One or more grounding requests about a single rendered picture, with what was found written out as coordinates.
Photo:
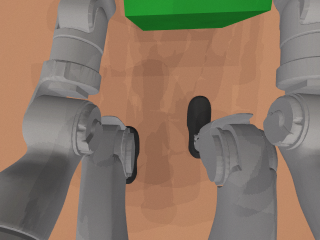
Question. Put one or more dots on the robot left upper arm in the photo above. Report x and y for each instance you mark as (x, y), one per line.
(58, 132)

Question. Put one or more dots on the robot foot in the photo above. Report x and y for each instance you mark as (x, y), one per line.
(198, 115)
(130, 179)

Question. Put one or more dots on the right robot forearm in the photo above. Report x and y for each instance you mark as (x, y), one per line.
(299, 26)

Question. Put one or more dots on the right robot foot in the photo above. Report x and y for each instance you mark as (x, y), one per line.
(198, 115)

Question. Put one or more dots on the carton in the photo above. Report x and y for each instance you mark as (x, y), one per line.
(155, 15)

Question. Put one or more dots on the robot right upper arm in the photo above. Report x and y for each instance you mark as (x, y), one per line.
(293, 125)

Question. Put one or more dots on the left robot forearm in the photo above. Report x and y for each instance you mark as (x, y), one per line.
(77, 48)

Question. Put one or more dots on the left robot foot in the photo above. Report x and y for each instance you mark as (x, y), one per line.
(130, 179)

